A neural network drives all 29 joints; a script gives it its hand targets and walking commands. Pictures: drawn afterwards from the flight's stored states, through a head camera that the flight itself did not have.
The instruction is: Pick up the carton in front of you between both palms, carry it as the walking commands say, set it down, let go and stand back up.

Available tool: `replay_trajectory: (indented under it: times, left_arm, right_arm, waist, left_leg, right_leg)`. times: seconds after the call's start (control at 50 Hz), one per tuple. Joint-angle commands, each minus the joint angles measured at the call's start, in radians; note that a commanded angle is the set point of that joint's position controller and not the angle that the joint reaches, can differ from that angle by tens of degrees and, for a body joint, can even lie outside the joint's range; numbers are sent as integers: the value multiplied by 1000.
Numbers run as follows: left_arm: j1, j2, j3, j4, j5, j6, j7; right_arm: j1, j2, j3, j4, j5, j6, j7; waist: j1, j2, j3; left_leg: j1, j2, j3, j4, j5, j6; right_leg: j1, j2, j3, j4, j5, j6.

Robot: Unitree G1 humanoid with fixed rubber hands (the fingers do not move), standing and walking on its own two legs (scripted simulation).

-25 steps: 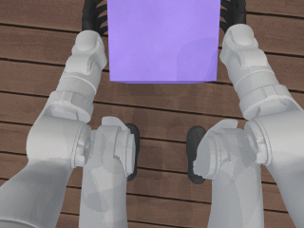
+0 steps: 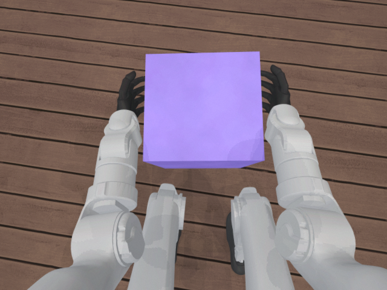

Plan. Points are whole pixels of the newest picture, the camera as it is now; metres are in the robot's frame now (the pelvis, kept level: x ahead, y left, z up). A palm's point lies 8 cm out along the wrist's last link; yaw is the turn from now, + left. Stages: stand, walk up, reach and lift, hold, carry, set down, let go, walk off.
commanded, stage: reach and lift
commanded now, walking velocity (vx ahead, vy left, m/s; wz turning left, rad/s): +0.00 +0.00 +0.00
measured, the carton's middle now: (202, 122) +0.46 +0.02 -0.14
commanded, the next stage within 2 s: none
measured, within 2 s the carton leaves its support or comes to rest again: neither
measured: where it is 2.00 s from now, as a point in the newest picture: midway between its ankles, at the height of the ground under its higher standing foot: (203, 250)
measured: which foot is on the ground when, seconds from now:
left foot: down 0.00-1.00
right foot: down 0.00-1.00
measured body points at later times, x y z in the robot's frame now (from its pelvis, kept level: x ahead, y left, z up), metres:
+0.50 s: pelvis +0.05 +0.00 +0.14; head +0.18 +0.01 +0.57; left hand +0.43 +0.17 +0.09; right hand +0.45 -0.14 +0.09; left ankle +0.11 +0.13 -0.45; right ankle +0.10 -0.12 -0.45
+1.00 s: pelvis +0.09 +0.00 +0.26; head +0.11 +0.01 +0.71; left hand +0.40 +0.16 +0.25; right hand +0.41 -0.14 +0.25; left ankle +0.11 +0.13 -0.45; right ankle +0.10 -0.12 -0.45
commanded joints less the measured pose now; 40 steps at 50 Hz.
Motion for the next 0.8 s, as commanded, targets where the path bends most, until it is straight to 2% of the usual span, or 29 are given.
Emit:
replay_trajectory:
  times: [0.0,0.1,0.18,0.34,0.46,0.78]
  left_arm:
    - [-613,-1064,-564,-65,-136,-4,-228]
    - [-521,-1086,-624,-107,-153,10,-221]
    - [-455,-1102,-649,-118,-158,15,-219]
    - [-336,-1125,-649,-110,-138,10,-222]
    - [-240,-1126,-634,-100,-106,1,-222]
    - [6,-1143,-683,-154,-80,26,-235]
  right_arm:
    - [-547,1076,546,-22,121,5,234]
    - [-479,1108,633,-79,160,21,245]
    - [-415,1122,665,-91,168,27,247]
    - [-271,1132,645,-67,136,22,247]
    - [-170,1139,627,-56,112,16,254]
    - [79,1142,683,-128,91,47,279]
  waist:
    - [12,26,-968]
    - [27,14,-965]
    - [25,5,-915]
    - [3,20,-774]
    - [-1,29,-678]
    - [-10,21,-452]
  left_leg:
    - [614,-119,109,-215,177,11]
    - [728,-118,94,-286,219,10]
    - [797,-117,81,-351,224,11]
    - [936,-112,50,-504,217,16]
    - [1059,-103,25,-624,234,28]
    - [1483,-65,-43,-974,416,43]
  right_leg:
    - [553,120,-75,-241,153,-4]
    - [635,120,-68,-311,183,7]
    - [703,119,-59,-377,189,10]
    - [847,110,-29,-533,192,0]
    - [975,94,2,-656,217,-6]
    - [1401,47,66,-1003,408,-19]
